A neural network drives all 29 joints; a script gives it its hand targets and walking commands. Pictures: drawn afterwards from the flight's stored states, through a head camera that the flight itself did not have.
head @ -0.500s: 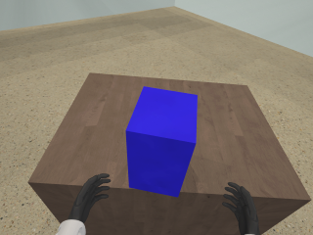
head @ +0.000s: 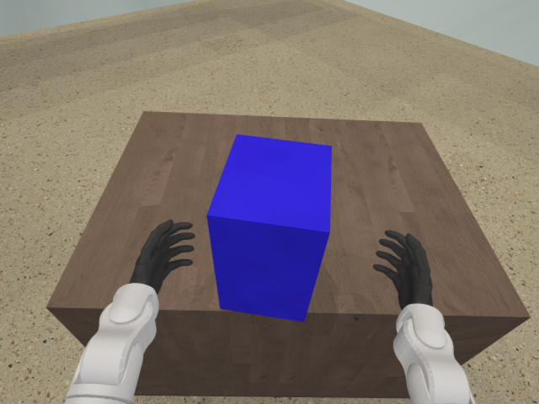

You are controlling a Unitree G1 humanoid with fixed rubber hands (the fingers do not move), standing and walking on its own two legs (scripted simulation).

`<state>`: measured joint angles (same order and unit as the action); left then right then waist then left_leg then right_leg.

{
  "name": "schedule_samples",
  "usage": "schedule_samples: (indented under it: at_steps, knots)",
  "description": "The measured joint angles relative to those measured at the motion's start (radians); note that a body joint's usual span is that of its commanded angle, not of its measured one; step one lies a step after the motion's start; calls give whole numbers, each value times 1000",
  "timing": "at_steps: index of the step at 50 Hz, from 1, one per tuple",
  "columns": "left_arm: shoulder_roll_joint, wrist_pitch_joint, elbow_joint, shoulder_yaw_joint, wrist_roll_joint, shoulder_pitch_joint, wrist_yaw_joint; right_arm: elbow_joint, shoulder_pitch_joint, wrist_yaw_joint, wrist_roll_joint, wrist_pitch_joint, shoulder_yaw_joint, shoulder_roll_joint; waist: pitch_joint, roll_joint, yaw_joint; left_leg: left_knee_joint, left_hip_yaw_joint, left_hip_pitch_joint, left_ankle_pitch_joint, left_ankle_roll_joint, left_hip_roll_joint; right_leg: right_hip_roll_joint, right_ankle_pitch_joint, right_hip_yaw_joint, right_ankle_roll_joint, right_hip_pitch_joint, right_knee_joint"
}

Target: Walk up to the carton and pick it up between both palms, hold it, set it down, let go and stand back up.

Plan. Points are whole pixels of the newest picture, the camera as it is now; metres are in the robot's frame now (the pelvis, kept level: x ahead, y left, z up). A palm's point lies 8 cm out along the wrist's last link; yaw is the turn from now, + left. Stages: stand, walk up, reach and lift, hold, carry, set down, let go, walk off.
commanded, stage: reach and lift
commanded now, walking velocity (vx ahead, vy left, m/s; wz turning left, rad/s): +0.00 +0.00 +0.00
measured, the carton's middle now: (272, 232) +0.41 +0.00 +0.00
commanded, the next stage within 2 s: none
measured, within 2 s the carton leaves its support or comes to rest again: neither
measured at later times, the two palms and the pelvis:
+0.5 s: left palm (163, 210) +0.35 +0.16 +0.13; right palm (425, 237) +0.32 -0.21 +0.12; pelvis -0.01 +0.00 +0.00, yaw -1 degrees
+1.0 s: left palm (180, 157) +0.41 +0.14 +0.17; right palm (425, 191) +0.37 -0.21 +0.15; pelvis -0.02 -0.02 +0.00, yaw +1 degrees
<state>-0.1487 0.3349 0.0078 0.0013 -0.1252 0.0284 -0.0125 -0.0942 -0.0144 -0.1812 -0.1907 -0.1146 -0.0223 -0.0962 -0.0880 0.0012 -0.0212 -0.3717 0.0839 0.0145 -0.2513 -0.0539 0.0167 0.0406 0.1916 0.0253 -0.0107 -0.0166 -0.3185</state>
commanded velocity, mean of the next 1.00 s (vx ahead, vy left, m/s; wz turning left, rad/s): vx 0.00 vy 0.00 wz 0.00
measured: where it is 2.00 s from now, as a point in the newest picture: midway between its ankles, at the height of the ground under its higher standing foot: outside the picture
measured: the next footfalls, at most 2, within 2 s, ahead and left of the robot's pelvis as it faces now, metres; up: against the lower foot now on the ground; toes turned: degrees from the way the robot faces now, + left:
none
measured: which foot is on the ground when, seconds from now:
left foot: down 0.00-1.00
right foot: down 0.00-1.00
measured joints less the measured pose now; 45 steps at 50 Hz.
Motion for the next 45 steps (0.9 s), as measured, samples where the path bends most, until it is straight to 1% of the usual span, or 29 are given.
schedule_samples:
  at_steps: [6,12,17,22,26,30,38,45]
  knots:
    - [14,90,-11,33,19,95,-1,-29,106,-24,-36,-45,18,-29,-13,6,-12,-2,9,-1,0,1,-3,3,-1,8,0,-5,-8]
    - [6,168,-8,67,30,194,0,-47,202,-38,-75,-100,38,-61,-24,13,-18,-8,15,5,0,3,-7,6,-1,14,-1,-14,-17]
    - [-11,215,8,84,27,266,0,-69,277,-45,-100,-139,41,-81,-24,13,-26,-16,16,20,1,5,-10,9,-5,14,-2,-28,-22]
    - [-36,242,59,94,20,343,0,-108,350,-49,-114,-172,28,-96,-16,9,-35,-24,13,41,5,5,-11,10,-10,11,-3,-46,-25]
    - [-58,246,117,96,12,407,-1,-144,405,-50,-121,-190,17,-105,-3,6,-43,-28,11,61,9,6,-12,11,-16,8,-5,-64,-25]
    - [-79,237,203,95,5,481,-2,-198,466,-48,-124,-205,8,-109,10,6,-51,-32,7,84,15,6,-14,12,-22,4,-7,-84,-25]
    - [-107,184,395,88,3,633,-12,-337,592,-41,-113,-205,-9,-97,45,10,-67,-38,-6,140,27,11,-16,14,-34,-10,-12,-132,-23]
    - [-117,146,531,77,4,745,-22,-457,701,-49,-114,-197,-17,-89,74,12,-80,-46,-20,183,32,16,-19,16,-41,-24,-16,-165,-17]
